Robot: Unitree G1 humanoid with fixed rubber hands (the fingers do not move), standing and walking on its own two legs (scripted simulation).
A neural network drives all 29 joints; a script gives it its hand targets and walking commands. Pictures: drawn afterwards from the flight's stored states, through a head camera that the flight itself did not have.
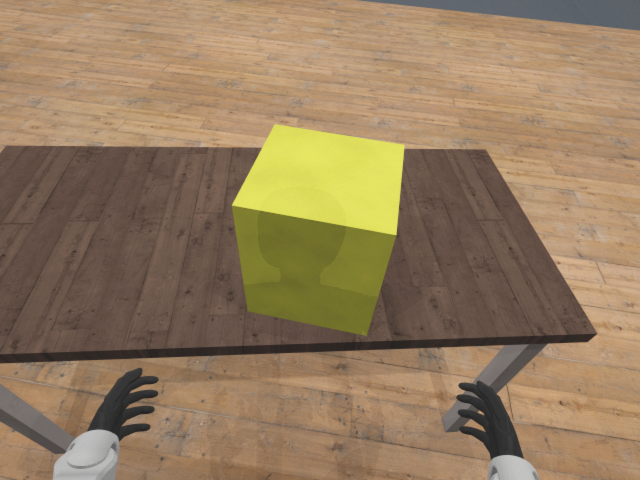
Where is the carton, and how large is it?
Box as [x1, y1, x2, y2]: [232, 124, 404, 335]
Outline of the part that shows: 275,124 232,204 247,309 249,311 366,335 396,233 404,145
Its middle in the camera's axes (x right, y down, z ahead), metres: +0.01 -0.01 +0.64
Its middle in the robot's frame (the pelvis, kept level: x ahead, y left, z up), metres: +0.48 +0.02 +0.01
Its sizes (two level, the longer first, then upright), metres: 0.210 0.200 0.250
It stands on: a table, 0.66 m high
